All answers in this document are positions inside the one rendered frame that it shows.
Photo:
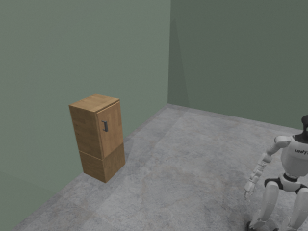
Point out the handle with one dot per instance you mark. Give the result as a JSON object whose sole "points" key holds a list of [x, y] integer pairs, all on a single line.
{"points": [[105, 126]]}

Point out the robot right forearm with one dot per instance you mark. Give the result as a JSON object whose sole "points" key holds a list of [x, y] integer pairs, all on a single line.
{"points": [[257, 171]]}

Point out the robot left shin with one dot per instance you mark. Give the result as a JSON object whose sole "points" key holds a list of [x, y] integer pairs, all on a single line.
{"points": [[284, 227]]}

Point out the robot right shin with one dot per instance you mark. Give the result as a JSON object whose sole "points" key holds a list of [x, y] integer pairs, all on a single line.
{"points": [[256, 222]]}

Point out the right robot upper arm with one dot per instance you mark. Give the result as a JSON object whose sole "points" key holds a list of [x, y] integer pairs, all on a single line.
{"points": [[278, 142]]}

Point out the robot shin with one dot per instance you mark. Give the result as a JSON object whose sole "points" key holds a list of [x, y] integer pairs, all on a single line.
{"points": [[256, 222], [284, 227]]}

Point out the cupboard door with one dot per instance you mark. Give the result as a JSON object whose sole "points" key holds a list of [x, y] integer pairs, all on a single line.
{"points": [[114, 137]]}

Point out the right robot hand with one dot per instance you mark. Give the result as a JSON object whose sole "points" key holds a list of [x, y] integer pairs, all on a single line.
{"points": [[249, 190]]}

